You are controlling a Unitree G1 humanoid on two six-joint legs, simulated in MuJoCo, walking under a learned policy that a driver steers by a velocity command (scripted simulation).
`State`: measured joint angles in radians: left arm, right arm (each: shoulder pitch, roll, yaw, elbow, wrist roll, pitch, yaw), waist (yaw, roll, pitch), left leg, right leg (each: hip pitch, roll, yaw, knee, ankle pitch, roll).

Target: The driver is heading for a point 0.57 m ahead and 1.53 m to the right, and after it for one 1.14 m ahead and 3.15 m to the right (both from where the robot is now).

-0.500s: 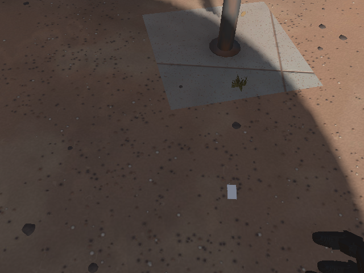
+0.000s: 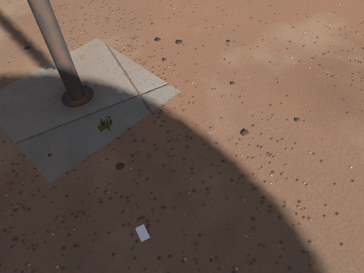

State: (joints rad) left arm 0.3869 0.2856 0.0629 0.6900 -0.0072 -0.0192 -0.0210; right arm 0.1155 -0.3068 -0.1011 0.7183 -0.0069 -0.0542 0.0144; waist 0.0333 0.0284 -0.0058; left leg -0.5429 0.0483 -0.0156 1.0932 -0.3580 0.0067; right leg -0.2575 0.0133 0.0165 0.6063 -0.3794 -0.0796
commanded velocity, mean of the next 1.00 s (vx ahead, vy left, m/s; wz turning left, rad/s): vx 0.91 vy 0.00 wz -0.98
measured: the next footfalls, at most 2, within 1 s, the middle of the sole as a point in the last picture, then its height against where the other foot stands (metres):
left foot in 0.32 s outside the picture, level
right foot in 0.80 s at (291, 231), level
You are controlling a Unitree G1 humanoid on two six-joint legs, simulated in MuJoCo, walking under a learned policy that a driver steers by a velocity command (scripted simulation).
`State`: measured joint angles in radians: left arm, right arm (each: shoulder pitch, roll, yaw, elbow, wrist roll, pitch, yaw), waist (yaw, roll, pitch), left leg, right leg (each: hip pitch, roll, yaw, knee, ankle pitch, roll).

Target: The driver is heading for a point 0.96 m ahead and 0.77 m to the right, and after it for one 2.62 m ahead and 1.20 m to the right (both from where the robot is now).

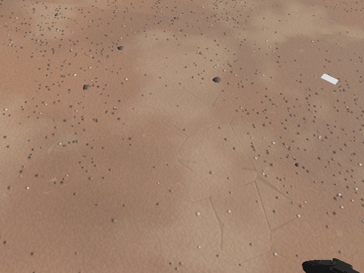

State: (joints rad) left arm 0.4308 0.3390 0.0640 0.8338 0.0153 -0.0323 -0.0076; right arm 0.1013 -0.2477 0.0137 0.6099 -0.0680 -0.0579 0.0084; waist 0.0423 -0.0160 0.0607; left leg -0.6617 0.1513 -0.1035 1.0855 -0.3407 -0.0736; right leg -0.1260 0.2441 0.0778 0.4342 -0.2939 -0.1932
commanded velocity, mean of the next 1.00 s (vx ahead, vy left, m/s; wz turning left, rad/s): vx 1.00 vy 0.00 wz -0.98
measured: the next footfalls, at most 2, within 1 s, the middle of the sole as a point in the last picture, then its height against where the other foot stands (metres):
left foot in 0.18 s outside the picture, level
right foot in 0.64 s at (224, 210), level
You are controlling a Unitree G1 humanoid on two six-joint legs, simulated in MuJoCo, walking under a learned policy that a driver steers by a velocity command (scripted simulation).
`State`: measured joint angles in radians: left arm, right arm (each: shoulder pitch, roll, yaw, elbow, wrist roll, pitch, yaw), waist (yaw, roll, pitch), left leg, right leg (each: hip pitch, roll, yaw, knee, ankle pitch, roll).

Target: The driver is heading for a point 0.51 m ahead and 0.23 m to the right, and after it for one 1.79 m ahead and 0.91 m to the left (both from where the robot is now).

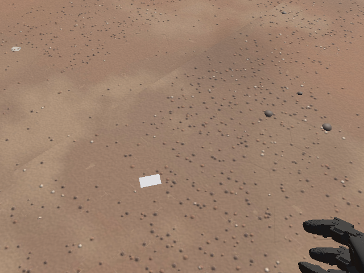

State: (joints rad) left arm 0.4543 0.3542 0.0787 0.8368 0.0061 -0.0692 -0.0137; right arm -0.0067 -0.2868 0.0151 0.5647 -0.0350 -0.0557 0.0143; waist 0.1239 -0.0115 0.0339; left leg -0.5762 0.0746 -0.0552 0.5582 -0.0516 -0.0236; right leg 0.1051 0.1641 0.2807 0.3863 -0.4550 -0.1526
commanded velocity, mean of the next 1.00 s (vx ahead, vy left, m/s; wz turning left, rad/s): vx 1.00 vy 0.00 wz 0.22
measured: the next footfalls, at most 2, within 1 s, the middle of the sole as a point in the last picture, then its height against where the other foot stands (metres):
left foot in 0.02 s outside the picture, level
right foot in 0.46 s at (230, 235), level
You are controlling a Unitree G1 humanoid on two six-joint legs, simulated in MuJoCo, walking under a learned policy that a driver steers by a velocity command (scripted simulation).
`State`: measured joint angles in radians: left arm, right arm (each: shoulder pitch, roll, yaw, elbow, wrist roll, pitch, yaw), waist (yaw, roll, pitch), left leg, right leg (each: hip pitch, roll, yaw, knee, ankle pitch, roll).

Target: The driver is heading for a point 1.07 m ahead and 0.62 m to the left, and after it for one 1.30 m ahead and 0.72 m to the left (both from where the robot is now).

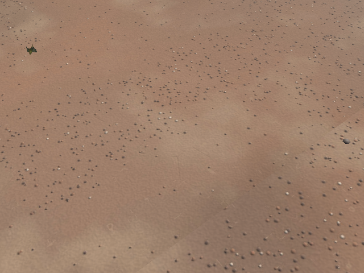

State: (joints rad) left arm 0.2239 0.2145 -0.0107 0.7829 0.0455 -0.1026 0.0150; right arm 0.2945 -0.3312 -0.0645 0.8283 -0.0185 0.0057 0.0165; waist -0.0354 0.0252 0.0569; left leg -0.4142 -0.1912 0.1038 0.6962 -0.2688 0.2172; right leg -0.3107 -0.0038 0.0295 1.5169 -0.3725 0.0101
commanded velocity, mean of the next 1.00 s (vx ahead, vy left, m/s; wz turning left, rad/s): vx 0.99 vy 0.00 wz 0.98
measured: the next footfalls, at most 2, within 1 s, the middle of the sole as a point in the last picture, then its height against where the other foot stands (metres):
right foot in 0.30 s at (245, 262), level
left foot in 0.82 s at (141, 211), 0.12 m lower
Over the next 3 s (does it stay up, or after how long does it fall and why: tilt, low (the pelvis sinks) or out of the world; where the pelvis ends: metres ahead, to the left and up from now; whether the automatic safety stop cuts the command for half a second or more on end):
stays up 1.04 0.40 -0.08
